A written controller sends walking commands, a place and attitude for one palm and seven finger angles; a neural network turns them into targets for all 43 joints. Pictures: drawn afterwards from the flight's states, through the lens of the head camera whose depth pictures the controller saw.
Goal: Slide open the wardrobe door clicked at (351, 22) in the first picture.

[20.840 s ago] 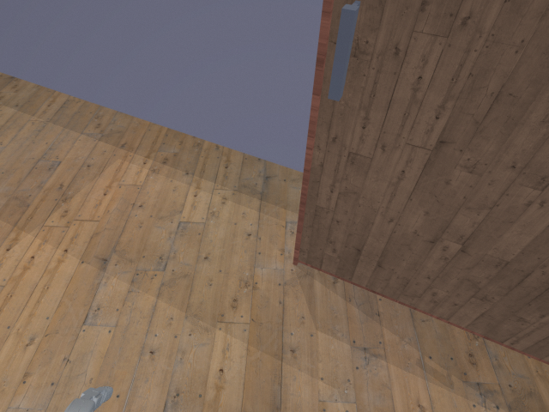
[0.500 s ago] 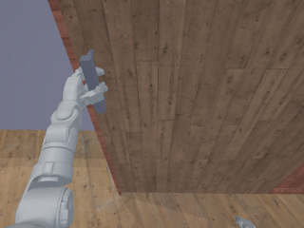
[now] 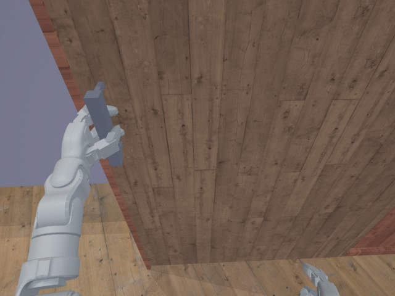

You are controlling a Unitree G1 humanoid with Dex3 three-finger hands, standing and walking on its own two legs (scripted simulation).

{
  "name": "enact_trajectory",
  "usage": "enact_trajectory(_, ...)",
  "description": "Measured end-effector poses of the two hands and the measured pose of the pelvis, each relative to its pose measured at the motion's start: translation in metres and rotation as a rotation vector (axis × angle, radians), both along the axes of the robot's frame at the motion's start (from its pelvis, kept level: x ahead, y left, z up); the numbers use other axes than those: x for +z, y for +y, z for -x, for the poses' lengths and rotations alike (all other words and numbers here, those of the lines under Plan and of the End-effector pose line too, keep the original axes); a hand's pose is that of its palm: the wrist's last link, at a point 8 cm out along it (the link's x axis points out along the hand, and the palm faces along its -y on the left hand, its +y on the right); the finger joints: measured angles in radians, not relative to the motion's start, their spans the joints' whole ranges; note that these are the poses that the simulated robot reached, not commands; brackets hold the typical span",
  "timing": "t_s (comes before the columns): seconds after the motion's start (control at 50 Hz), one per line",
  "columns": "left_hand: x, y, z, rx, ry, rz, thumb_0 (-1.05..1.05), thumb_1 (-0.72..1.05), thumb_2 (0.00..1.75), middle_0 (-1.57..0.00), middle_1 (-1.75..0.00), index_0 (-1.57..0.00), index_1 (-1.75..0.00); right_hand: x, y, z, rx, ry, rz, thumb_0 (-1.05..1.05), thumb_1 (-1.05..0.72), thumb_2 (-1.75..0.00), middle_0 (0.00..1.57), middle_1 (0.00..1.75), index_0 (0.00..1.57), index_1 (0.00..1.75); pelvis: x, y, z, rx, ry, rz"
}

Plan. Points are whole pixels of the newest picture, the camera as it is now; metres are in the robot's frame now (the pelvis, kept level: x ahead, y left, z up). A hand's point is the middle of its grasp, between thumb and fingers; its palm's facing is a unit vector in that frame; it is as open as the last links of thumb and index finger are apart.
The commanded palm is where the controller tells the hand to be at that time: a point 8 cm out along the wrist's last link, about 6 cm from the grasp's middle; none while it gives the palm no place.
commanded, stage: tug the door sideways, standing still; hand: left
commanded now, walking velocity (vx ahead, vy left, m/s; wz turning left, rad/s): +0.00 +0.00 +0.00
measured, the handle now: (108, 125) +0.42 +0.20 +0.16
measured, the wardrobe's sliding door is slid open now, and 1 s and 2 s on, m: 0.00 0.00 0.11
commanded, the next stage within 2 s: step sideways, sliding the door along in 0.52 s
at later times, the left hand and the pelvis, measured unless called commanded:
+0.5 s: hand (114, 140) +0.37 +0.17 +0.17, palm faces +0.15 -0.99 -0.03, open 6.1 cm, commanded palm +0.34 +0.18 +0.17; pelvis +0.03 +0.01 +0.00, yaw +6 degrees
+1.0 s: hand (119, 141) +0.38 +0.16 +0.16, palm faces +0.31 -0.94 -0.13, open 6.5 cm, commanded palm +0.34 +0.18 +0.17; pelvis -0.02 -0.04 -0.02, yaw +6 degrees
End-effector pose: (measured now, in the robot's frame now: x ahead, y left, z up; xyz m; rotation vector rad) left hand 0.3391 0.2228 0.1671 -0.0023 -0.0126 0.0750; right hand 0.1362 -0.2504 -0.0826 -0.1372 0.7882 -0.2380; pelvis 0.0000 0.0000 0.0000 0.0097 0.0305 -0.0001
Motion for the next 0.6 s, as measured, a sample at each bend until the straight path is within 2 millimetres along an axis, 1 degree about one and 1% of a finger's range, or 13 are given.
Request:
enact_trajectory(0.08, 0.000, 0.000, 0.001, -0.010, 0.000, -0.006, 0.01, 0.72, 0.75, -0.26, -1.36, -0.25, -1.35, 0.005, 0.002, -0.017, 0.002, -0.023, -0.002, 0.02, -0.91, -0.90, 0.20, 0.30, 0.20, 0.30, 0.001, 0.002, -0.011, -0.014, 0.007, 0.003)
enact_trajectory(0.16, 0.000, 0.002, 0.001, -0.021, 0.000, -0.006, 0.00, 0.71, 0.75, -0.27, -1.35, -0.26, -1.35, 0.007, 0.007, -0.036, 0.017, -0.036, 0.001, 0.02, -0.91, -0.90, 0.20, 0.30, 0.20, 0.30, 0.001, 0.003, -0.022, -0.019, 0.014, 0.006)
enact_trajectory(0.24, 0.001, 0.001, -0.002, -0.009, 0.006, -0.001, 0.01, 0.69, 0.78, -0.31, -1.36, -0.31, -1.36, 0.002, 0.014, -0.056, 0.075, -0.013, 0.018, 0.02, -0.91, -0.90, 0.20, 0.30, 0.20, 0.30, -0.001, 0.005, -0.027, 0.014, 0.012, 0.009)
enact_trajectory(0.32, 0.002, -0.001, -0.002, 0.033, 0.026, -0.002, 0.01, 0.67, 0.81, -0.33, -1.37, -0.34, -1.38, -0.003, 0.027, -0.071, 0.135, 0.012, 0.014, 0.02, -0.91, -0.90, 0.20, 0.30, 0.20, 0.30, 0.001, 0.007, -0.028, 0.047, 0.013, 0.013)
enact_trajectory(0.4, 0.003, -0.003, -0.001, 0.064, 0.042, -0.012, 0.02, 0.68, 0.83, -0.33, -1.36, -0.34, -1.39, -0.003, 0.042, -0.081, 0.179, 0.013, -0.004, 0.02, -0.91, -0.90, 0.20, 0.30, 0.20, 0.30, 0.004, 0.009, -0.030, 0.076, 0.011, 0.015)
enact_trajectory(0.48, 0.003, -0.004, 0.000, 0.077, 0.032, -0.029, 0.01, 0.68, 0.84, -0.34, -1.36, -0.31, -1.40, -0.004, 0.056, -0.089, 0.221, 0.000, -0.018, 0.02, -0.91, -0.90, 0.20, 0.30, 0.20, 0.30, 0.002, 0.009, -0.031, 0.101, 0.009, 0.016)
enact_trajectory(0.6, 0.002, -0.006, 0.000, 0.082, 0.023, -0.042, 0.00, 0.70, 0.83, -0.33, -1.38, -0.28, -1.40, -0.006, 0.071, -0.093, 0.269, 0.000, -0.033, 0.01, -0.91, -0.90, 0.20, 0.30, 0.20, 0.30, 0.002, 0.011, -0.027, 0.124, 0.003, 0.016)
